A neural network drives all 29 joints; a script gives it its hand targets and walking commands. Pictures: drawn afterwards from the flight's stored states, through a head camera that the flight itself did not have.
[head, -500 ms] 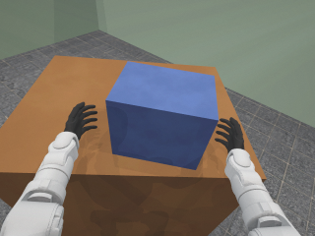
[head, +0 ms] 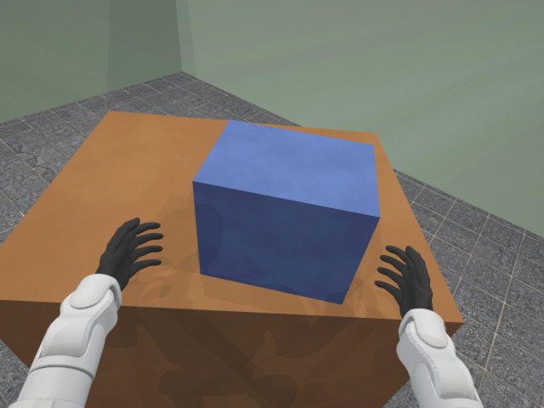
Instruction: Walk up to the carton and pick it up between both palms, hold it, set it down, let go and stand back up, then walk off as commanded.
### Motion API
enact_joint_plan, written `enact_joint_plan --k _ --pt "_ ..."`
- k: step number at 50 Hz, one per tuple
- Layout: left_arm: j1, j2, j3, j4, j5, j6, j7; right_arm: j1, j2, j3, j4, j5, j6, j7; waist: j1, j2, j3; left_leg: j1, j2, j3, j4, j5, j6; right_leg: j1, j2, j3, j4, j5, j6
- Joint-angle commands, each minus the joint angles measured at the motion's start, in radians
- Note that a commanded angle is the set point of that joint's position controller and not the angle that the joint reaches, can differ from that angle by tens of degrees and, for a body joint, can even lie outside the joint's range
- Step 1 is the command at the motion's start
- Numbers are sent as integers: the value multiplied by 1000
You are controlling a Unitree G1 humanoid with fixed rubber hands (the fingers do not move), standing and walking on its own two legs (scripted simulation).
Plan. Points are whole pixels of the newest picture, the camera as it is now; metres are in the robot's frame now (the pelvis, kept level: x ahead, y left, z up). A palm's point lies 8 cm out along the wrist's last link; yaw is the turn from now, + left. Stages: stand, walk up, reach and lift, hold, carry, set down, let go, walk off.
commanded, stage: set down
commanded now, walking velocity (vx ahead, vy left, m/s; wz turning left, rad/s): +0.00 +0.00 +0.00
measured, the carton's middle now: (285, 211) +0.47 -0.01 +0.05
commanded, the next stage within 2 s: none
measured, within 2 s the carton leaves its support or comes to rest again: neither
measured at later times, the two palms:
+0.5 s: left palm (83, 336) +0.21 +0.26 +0.04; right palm (420, 353) +0.21 -0.19 +0.05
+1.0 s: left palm (81, 351) +0.20 +0.26 +0.02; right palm (416, 357) +0.21 -0.19 +0.03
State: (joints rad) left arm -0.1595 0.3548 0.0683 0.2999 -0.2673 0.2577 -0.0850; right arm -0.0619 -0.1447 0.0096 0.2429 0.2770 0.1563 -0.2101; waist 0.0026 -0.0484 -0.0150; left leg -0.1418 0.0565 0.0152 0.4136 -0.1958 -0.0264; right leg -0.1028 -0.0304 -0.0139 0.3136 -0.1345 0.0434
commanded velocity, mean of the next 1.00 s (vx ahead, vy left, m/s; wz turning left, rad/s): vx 0.00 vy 0.00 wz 0.00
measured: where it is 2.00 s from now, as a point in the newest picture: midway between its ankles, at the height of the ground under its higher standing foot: outside the picture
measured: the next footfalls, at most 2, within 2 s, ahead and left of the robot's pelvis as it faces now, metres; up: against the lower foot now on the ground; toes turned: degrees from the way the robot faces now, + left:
none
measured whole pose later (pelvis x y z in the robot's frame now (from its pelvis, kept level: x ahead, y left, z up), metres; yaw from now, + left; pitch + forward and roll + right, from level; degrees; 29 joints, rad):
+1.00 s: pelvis +0.03 +0.00 +0.00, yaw +0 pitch -5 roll -1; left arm 0.37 0.35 0.10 -0.08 -0.25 0.23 -0.08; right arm 0.40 -0.13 0.01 -0.12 0.28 0.14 -0.15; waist 0.05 -0.01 0.08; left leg -0.09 0.06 0.02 0.41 -0.24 -0.03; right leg -0.05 -0.03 -0.01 0.31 -0.18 0.04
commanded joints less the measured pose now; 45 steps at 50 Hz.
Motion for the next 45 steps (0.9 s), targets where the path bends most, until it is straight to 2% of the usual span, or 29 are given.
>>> enact_joint_plan --k 1,2,4,5,6,7,8,10,11,12,13,17,20,22,23,25,26,27,28,29,32,33,36,40,41,42,45 --pt "-81 228 133 -360 12 -3 -14 -15 -81 -61 -431 11 -23 -10 51 113 -140 69 -82 82 -78 179 -21 145 59 18 -34 22 -39" --pt "-86 223 138 -357 11 6 -11 -26 -88 -68 -439 0 -11 -9 62 110 -119 62 -80 83 -89 156 -20 137 63 18 -39 -7 -44" --pt "-35 216 134 -389 12 18 -10 29 -79 -74 -466 -1 0 -8 51 113 -74 60 -73 76 -98 123 -19 112 60 21 -49 -45 -48" --pt "-7 223 141 -405 14 16 -10 63 -61 -66 -494 -4 5 -8 61 108 -60 56 -76 81 -104 110 -18 122 53 28 -56 -52 -48" --pt "32 209 128 -449 1 20 -9 82 -63 -71 -536 -4 5 -10 51 111 -47 61 -73 77 -106 105 -21 112 51 24 -57 -57 -49" --pt "61 216 133 -488 -3 16 -7 116 -60 -66 -567 -2 5 -9 57 97 -51 66 -73 76 -106 115 -17 119 49 26 -58 -47 -49" --pt "65 216 136 -472 -2 17 -6 128 -51 -75 -574 -18 8 -12 55 104 -31 60 -74 76 -108 100 -18 103 48 31 -63 -63 -51" --pt "65 227 131 -481 -19 9 -1 127 -43 -80 -602 -26 19 -7 64 95 -15 33 -71 78 -117 45 -14 92 40 40 -67 -110 -53" --pt "182 214 128 -532 -16 4 -1 242 -40 -78 -634 -30 13 -9 61 86 1 46 -66 72 -123 67 -15 115 41 36 -68 -81 -57" --pt "154 214 131 -539 -21 -4 1 199 -34 -77 -640 -33 16 -5 73 88 -8 31 -68 71 -122 60 -15 103 42 38 -68 -99 -56" --pt "154 221 135 -540 -24 -11 4 208 -25 -81 -646 -35 24 -3 69 87 -3 31 -68 71 -125 34 -13 92 40 39 -73 -123 -56" --pt "269 215 113 -592 -32 -44 12 313 -20 -84 -693 -45 15 5 83 104 19 30 -56 58 -140 11 -12 95 39 43 -72 -130 -65" --pt "287 229 93 -582 -47 -50 8 328 -16 -101 -686 -63 20 2 67 94 36 9 -52 57 -149 -39 -6 97 36 43 -73 -147 -60" --pt "303 226 87 -600 -39 -50 13 339 -15 -100 -671 -59 28 8 62 125 56 -8 -44 48 -162 -74 -3 93 37 39 -63 -163 -64" --pt "313 232 86 -592 -36 -48 10 349 -16 -100 -664 -66 34 8 57 123 76 -13 -45 50 -162 -77 -2 90 30 45 -70 -169 -65" --pt "300 230 93 -625 -34 -57 17 336 -13 -104 -688 -74 23 9 74 126 42 -13 -42 52 -160 -65 -5 96 35 42 -63 -161 -61" --pt "297 226 80 -598 -36 -57 17 322 -15 -106 -667 -86 26 13 64 118 56 -26 -38 49 -167 -90 -5 95 36 38 -60 -174 -61" --pt "312 215 75 -565 -22 -48 14 340 -21 -106 -627 -85 33 16 54 138 82 -44 -32 42 -176 -113 -2 105 37 36 -53 -166 -60" --pt "306 220 76 -602 -32 -54 16 336 -22 -100 -669 -77 28 15 61 135 60 -39 -34 42 -171 -99 -1 108 33 36 -51 -160 -59" --pt "323 210 76 -567 -11 -43 10 358 -25 -100 -630 -88 33 16 55 143 75 -65 -29 34 -179 -113 1 136 39 37 -42 -143 -55" --pt "344 200 70 -547 1 -44 4 378 -13 -75 -617 -101 29 22 53 118 76 -5 -45 50 -158 -27 -13 102 22 41 -71 -125 -53" --pt "358 206 67 -563 -8 -43 -2 400 -9 -72 -649 -93 29 15 49 110 61 5 -45 45 -155 -11 -11 117 23 43 -69 -100 -50" --pt "390 181 69 -516 13 -37 2 408 -28 -79 -591 -108 13 30 57 118 44 26 -49 52 -139 68 -27 100 33 31 -61 -70 -54" --pt "434 157 54 -543 37 -48 11 426 -66 -92 -550 -110 -19 51 61 148 11 70 -45 45 -118 199 -50 96 51 20 -55 -7 -63" --pt "458 158 51 -549 24 -56 7 450 -64 -83 -565 -108 -30 50 61 118 4 85 -50 49 -108 240 -49 102 51 23 -61 17 -60" --pt "474 150 57 -516 33 -57 3 460 -66 -82 -530 -113 -34 52 64 115 4 98 -55 54 -103 275 -52 97 53 20 -61 36 -60" --pt "514 134 56 -522 53 -75 2 496 -88 -82 -488 -115 -64 60 60 134 10 140 -58 46 -87 383 -67 82 62 16 -65 87 -61"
